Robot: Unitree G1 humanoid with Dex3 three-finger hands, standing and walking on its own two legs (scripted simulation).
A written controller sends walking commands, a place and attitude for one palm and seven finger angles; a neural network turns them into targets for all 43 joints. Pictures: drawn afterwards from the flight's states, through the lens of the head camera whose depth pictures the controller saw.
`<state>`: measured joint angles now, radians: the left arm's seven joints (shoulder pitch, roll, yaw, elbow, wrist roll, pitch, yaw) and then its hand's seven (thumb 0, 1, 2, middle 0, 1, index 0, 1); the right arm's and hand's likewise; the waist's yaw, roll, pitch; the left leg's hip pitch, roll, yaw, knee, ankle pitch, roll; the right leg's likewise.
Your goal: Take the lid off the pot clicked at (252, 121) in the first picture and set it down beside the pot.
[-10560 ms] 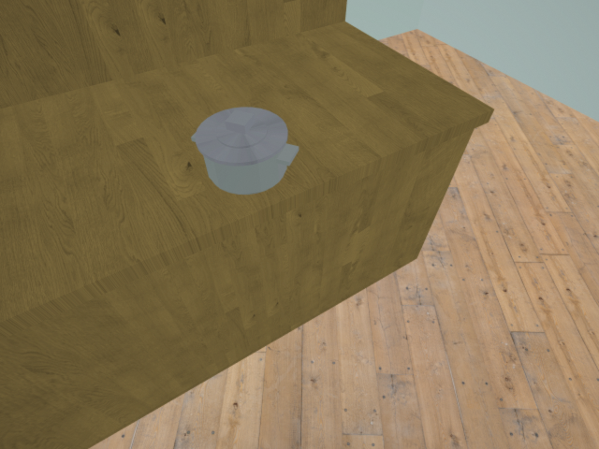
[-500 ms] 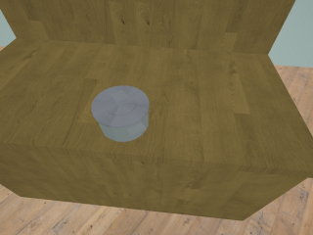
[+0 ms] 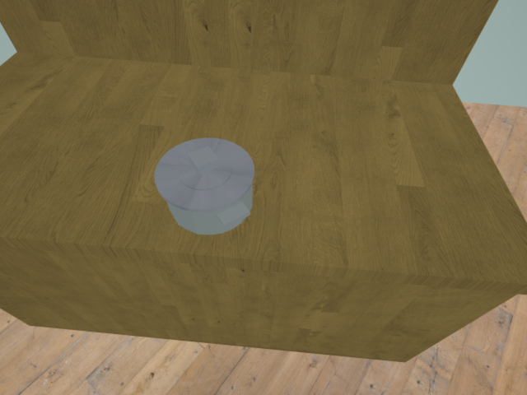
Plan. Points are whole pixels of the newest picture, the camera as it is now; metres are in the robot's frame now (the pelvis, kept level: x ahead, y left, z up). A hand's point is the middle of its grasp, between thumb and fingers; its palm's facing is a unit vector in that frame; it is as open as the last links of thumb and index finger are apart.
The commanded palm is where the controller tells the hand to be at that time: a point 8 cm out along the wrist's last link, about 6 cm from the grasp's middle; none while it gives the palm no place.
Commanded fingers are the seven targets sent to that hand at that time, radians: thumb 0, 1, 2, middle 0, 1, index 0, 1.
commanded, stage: look again from close up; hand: left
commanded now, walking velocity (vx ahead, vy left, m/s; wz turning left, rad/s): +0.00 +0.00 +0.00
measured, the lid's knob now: (203, 160) +0.48 +0.14 +0.07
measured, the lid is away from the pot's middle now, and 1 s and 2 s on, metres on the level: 0.00 0.00 0.00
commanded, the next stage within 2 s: lift the closed hand beside the body in 0.08 s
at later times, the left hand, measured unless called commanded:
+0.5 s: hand out of the picture +0.12 +0.18 -0.06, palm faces +0.21 -0.94 -0.26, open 5.4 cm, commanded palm +0.07 +0.24 -0.03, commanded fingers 0.00 0.90 0.90 -0.95 -1.12 -0.95 -1.12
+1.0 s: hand out of the picture +0.10 +0.22 +0.00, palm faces +0.27 -0.88 -0.38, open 3.1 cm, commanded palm +0.06 +0.25 +0.04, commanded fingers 0.00 0.90 0.90 -1.30 -1.50 -1.30 -1.50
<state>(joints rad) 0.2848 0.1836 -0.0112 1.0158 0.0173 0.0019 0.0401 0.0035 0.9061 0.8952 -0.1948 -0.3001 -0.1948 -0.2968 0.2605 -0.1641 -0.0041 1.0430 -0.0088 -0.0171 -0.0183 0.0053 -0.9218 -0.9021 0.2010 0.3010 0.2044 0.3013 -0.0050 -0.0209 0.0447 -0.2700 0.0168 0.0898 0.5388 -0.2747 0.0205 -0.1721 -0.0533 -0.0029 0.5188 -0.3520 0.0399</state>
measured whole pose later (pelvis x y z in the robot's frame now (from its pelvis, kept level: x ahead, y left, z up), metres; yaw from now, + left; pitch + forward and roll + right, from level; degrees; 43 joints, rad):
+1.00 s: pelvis -0.01 -0.02 +0.01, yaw +2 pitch -2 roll +0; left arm 0.64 0.25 0.13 -0.07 -0.01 -0.02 0.08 0.01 0.90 0.90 -1.27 -1.48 -1.27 -1.47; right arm 0.22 -0.19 0.01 0.64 0.01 -0.12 -0.08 0.01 -0.90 -0.90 0.20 0.30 0.21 0.30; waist 0.04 0.04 0.02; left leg -0.22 0.03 0.04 0.48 -0.22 0.00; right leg -0.10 -0.03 -0.05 0.45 -0.31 0.02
